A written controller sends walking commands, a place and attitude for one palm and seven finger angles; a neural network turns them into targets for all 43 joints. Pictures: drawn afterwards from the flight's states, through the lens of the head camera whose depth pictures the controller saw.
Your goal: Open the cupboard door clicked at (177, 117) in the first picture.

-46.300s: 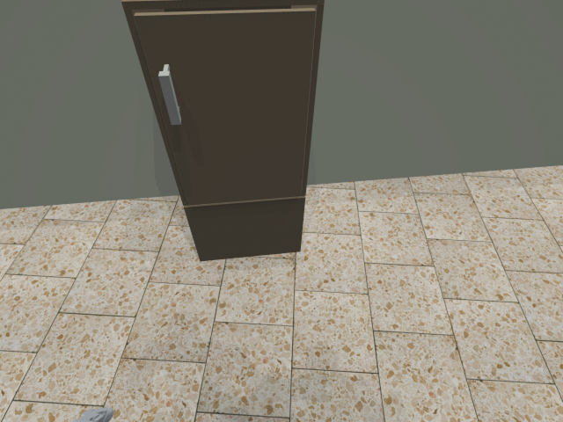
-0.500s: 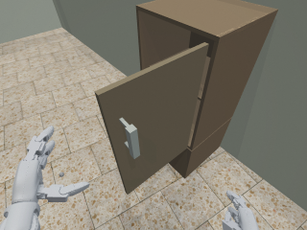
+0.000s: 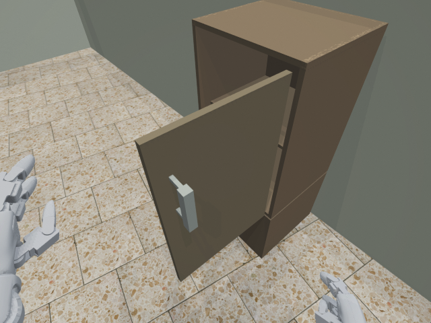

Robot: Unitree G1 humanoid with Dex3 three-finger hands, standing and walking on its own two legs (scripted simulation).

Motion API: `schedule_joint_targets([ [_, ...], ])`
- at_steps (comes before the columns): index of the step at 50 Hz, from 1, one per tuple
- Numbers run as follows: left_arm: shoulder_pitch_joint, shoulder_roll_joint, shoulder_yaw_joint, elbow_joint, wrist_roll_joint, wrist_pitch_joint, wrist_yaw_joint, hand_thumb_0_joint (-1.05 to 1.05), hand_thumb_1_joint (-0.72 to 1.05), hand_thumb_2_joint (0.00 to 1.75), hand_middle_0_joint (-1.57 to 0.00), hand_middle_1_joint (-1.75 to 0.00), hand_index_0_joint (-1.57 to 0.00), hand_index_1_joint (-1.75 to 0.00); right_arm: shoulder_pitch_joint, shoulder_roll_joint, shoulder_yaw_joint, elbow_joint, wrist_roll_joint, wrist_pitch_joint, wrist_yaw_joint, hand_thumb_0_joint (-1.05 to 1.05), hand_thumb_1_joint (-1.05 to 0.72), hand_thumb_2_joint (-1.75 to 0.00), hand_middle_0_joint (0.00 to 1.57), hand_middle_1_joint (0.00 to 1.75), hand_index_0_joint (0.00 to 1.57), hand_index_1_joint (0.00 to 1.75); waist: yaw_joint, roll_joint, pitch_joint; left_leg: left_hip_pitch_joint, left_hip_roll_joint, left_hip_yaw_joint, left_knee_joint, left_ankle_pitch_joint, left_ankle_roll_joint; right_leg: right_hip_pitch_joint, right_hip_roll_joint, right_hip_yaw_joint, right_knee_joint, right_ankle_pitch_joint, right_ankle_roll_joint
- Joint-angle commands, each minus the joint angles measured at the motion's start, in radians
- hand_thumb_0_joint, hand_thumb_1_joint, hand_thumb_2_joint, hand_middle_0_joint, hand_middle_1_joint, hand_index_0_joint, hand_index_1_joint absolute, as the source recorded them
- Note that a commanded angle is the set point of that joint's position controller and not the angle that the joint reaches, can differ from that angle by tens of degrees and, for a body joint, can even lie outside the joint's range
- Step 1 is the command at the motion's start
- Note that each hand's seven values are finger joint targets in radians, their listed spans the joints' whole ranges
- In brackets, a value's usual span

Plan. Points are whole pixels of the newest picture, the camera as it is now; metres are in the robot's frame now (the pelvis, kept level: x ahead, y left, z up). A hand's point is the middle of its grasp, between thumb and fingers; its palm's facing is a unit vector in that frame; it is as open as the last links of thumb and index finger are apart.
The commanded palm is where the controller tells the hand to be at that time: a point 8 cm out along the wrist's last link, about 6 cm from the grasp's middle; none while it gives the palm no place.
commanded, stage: draw the hand back to the body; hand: left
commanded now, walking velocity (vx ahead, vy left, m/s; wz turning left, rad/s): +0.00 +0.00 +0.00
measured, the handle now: (182, 203) +0.34 +0.12 +0.03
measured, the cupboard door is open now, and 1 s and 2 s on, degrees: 89 89 89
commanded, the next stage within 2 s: step back with the hand held close in 0.30 s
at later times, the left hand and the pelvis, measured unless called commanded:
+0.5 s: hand (63, 233) +0.18 +0.24 +0.16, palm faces +0.44 -0.80 -0.41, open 7.4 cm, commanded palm +0.13 +0.28 +0.17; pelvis -0.01 -0.02 +0.00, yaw +0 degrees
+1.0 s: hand (34, 262) +0.14 +0.26 +0.15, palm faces +0.35 -0.80 -0.50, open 7.4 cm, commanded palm +0.08 +0.30 +0.17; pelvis -0.06 +0.01 -0.01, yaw -1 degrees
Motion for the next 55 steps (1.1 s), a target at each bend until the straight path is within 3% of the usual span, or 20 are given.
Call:
schedule_joint_targets([
  [1, -0.093, 0.16, 0.088, -0.173, -0.002, -0.062, 0.009, 0.0, 0.9, 0.9, -0.2, -0.3, -0.2, -0.3, -0.128, -0.109, -0.046, -0.155, -0.004, -0.054, -0.011, 0.0, -0.9, -0.9, 0.2, 0.3, 0.2, 0.3, -0.011, 0.005, -0.042, 0.073, 0.071, -0.075, -0.057, 0.205, -0.037, -0.082, -0.007, 0.023, -0.05, 0.184, -0.008],
  [4, -0.103, 0.177, 0.102, -0.192, -0.001, -0.069, 0.009, 0.0, 0.9, 0.9, -0.2, -0.3, -0.2, -0.3, -0.129, -0.108, -0.05, -0.154, -0.005, -0.056, -0.015, 0.0, -0.9, -0.9, 0.2, 0.3, 0.2, 0.3, -0.007, -0.009, -0.073, 0.085, 0.065, -0.066, -0.049, 0.203, -0.031, -0.07, -0.008, 0.027, -0.052, 0.194, -0.006],
  [9, -0.103, 0.188, 0.111, -0.212, -0.001, -0.078, 0.011, 0.0, 0.9, 0.9, -0.2, -0.3, -0.2, -0.3, -0.135, -0.101, -0.048, -0.145, -0.005, -0.068, -0.019, 0.0, -0.9, -0.9, 0.2, 0.3, 0.2, 0.3, -0.006, 0.035, -0.072, 0.092, 0.058, -0.057, -0.038, 0.199, -0.028, -0.075, -0.013, 0.037, -0.062, 0.202, -0.006],
  [13, -0.094, 0.185, 0.113, -0.203, -0.005, -0.082, 0.012, 0.0, 0.9, 0.9, -0.2, -0.3, -0.2, -0.3, -0.133, -0.099, -0.048, -0.141, -0.006, -0.074, -0.019, 0.0, -0.9, -0.9, 0.2, 0.3, 0.2, 0.3, -0.006, 0.021, -0.057, 0.088, 0.057, -0.055, -0.04, 0.184, -0.027, -0.079, -0.013, 0.038, -0.071, 0.192, -0.006],
  [16, -0.088, 0.183, 0.112, -0.178, -0.009, -0.084, 0.009, 0.0, 0.9, 0.9, -0.2, -0.3, -0.2, -0.3, -0.139, -0.099, -0.051, -0.14, -0.006, -0.073, -0.02, 0.0, -0.9, -0.9, 0.2, 0.3, 0.2, 0.3, -0.007, -0.022, -0.035, 0.08, 0.058, -0.052, -0.041, 0.17, -0.023, -0.088, -0.014, 0.042, -0.08, 0.186, -0.002],
  [20, -0.096, 0.185, 0.11, -0.181, -0.004, -0.088, 0.008, 0.0, 0.9, 0.9, -0.2, -0.3, -0.2, -0.3, -0.136, -0.1, -0.052, -0.136, -0.005, -0.074, -0.019, 0.0, -0.9, -0.9, 0.2, 0.3, 0.2, 0.3, -0.004, 0.02, -0.055, 0.089, 0.055, -0.05, -0.041, 0.18, -0.024, -0.071, -0.016, 0.043, -0.078, 0.191, -0.004],
  [21, -0.14, 0.211, 0.115, -0.352, -0.007, -0.109, 0.01, 0.0, 0.9, 0.9, -0.2, -0.3, -0.2, -0.3, -0.15, -0.098, -0.05, -0.162, -0.003, -0.088, -0.017, 0.0, -0.9, -0.9, 0.2, 0.3, 0.2, 0.3, 0.003, 0.062, -0.112, 0.108, 0.052, -0.058, -0.03, 0.201, -0.024, -0.052, -0.019, 0.051, -0.069, 0.221, -0.004],
  [22, -0.154, 0.345, 0.257, -0.368, -0.002, -0.143, 0.021, 0.0, 0.9, 0.9, -0.2, -0.3, -0.2, -0.3, -0.143, -0.121, -0.051, -0.189, 0.004, -0.067, -0.023, 0.0, -0.9, -0.9, 0.2, 0.3, 0.2, 0.3, -0.039, 0.016, -0.031, 0.048, 0.069, -0.074, 0.018, 0.157, -0.001, -0.177, -0.066, 0.138, -0.108, 0.287, 0.001],
  [23, -0.021, 0.245, 0.19, -0.257, -0.001, -0.135, 0.01, 0.0, 0.9, 0.9, -0.2, -0.3, -0.2, -0.3, -0.134, -0.109, -0.056, -0.166, -0.004, -0.046, -0.023, 0.0, -0.9, -0.9, 0.2, 0.3, 0.2, 0.3, -0.044, -0.034, -0.033, 0.033, 0.068, -0.081, 0.039, 0.15, -0.002, -0.182, -0.088, 0.138, -0.099, 0.316, 0.001],
  [24, 0.022, 0.208, 0.159, -0.232, 0.002, -0.129, 0.004, 0.0, 0.9, 0.9, -0.2, -0.3, -0.2, -0.3, -0.126, -0.114, -0.062, -0.173, -0.004, -0.032, -0.02, 0.0, -0.9, -0.9, 0.2, 0.3, 0.2, 0.3, -0.047, -0.054, -0.045, 0.027, 0.071, -0.075, 0.045, 0.153, -0.006, -0.19, -0.094, 0.139, -0.09, 0.324, 0.006],
  [26, 0.039, 0.197, 0.146, -0.229, 0.004, -0.133, 0.003, 0.0, 0.9, 0.9, -0.2, -0.3, -0.2, -0.3, -0.124, -0.118, -0.068, -0.18, -0.002, -0.015, -0.023, 0.0, -0.9, -0.9, 0.2, 0.3, 0.2, 0.3, -0.053, -0.01, -0.075, 0.024, 0.083, -0.068, 0.04, 0.195, -0.011, -0.187, -0.095, 0.123, -0.063, 0.344, 0.008],
  [28, 0.055, 0.203, 0.149, -0.219, 0.005, -0.135, 0.007, 0.0, 0.9, 0.9, -0.2, -0.3, -0.2, -0.3, -0.112, -0.121, -0.075, -0.186, 0.001, -0.001, -0.027, 0.0, -0.9, -0.9, 0.2, 0.3, 0.2, 0.3, -0.055, -0.017, -0.117, 0.033, 0.094, -0.065, 0.041, 0.244, -0.01, -0.176, -0.093, 0.112, -0.037, 0.378, 0.018],
  [31, 0.063, 0.225, 0.165, -0.211, 0.001, -0.129, 0.012, 0.0, 0.9, 0.9, -0.2, -0.3, -0.2, -0.3, -0.116, -0.116, -0.08, -0.201, 0.009, 0.019, -0.034, 0.0, -0.9, -0.9, 0.2, 0.3, 0.2, 0.3, -0.057, -0.077, -0.142, 0.029, 0.102, -0.063, 0.048, 0.299, -0.01, -0.169, -0.09, 0.1, -0.009, 0.441, 0.027],
  [36, 0.087, 0.267, 0.201, -0.306, 0.001, -0.133, 0.026, 0.0, 0.9, 0.9, -0.2, -0.3, -0.2, -0.3, -0.116, -0.116, -0.085, -0.23, 0.013, 0.039, -0.038, 0.0, -0.9, -0.9, 0.2, 0.3, 0.2, 0.3, -0.054, -0.047, -0.189, -0.006, 0.113, -0.063, 0.059, 0.351, -0.01, -0.133, -0.09, 0.104, 0.049, 0.487, 0.023],
  [39, 0.111, 0.268, 0.203, -0.342, 0.003, -0.134, 0.033, 0.0, 0.9, 0.9, -0.2, -0.3, -0.2, -0.3, -0.107, -0.118, -0.087, -0.242, 0.014, 0.043, -0.036, 0.0, -0.9, -0.9, 0.2, 0.3, 0.2, 0.3, -0.056, -0.02, -0.191, -0.039, 0.12, -0.074, 0.054, 0.329, -0.01, -0.138, -0.081, 0.106, 0.068, 0.439, 0.02],
  [40, 0.12, 0.275, 0.211, -0.352, 0.003, -0.134, 0.037, 0.0, 0.9, 0.9, -0.2, -0.3, -0.2, -0.3, -0.109, -0.124, -0.088, -0.244, 0.011, 0.042, -0.037, 0.0, -0.9, -0.9, 0.2, 0.3, 0.2, 0.3, -0.053, 0.014, -0.189, -0.063, 0.123, -0.081, 0.048, 0.317, -0.008, -0.128, -0.082, 0.103, 0.076, 0.422, 0.019],
  [43, 0.135, 0.267, 0.211, -0.342, 0.003, -0.141, 0.042, 0.0, 0.9, 0.9, -0.2, -0.3, -0.2, -0.3, -0.103, -0.121, -0.087, -0.246, 0.012, 0.038, -0.035, 0.0, -0.9, -0.9, 0.2, 0.3, 0.2, 0.3, -0.057, 0.004, -0.15, -0.125, 0.134, -0.106, 0.022, 0.192, -0.006, -0.155, -0.069, 0.112, 0.071, 0.284, 0.015],
  [48, 0.121, 0.257, 0.219, -0.35, 0.02, -0.173, 0.05, 0.0, 0.9, 0.9, -0.2, -0.3, -0.2, -0.3, -0.09, -0.134, -0.086, -0.25, 0.008, 0.01, -0.035, 0.0, -0.9, -0.9, 0.2, 0.3, 0.2, 0.3, -0.063, 0.054, -0.084, -0.316, 0.168, -0.175, -0.085, -0.177, 0.016, -0.112, -0.032, 0.101, 0.11, 0.059, 0.013],
  [51, 0.096, 0.249, 0.226, -0.351, 0.035, -0.189, 0.051, 0.0, 0.9, 0.9, -0.2, -0.3, -0.2, -0.3, -0.091, -0.136, -0.087, -0.254, 0.004, -0.013, -0.037, 0.0, -0.9, -0.9, 0.2, 0.3, 0.2, 0.3, -0.059, 0.087, -0.065, -0.495, 0.215, -0.237, -0.173, -0.389, 0.045, -0.004, 0.003, 0.082, 0.223, 0.025, 0.022],
  [55, 0.075, 0.251, 0.244, -0.363, 0.049, -0.201, 0.047, 0.0, 0.9, 0.9, -0.2, -0.3, -0.2, -0.3, -0.082, -0.137, -0.096, -0.248, -0.002, -0.04, -0.033, 0.0, -0.9, -0.9, 0.2, 0.3, 0.2, 0.3, -0.052, 0.098, -0.09, -0.59, 0.243, -0.26, -0.187, -0.476, 0.062, 0.066, 0.028, 0.074, 0.315, 0.024, 0.022],
])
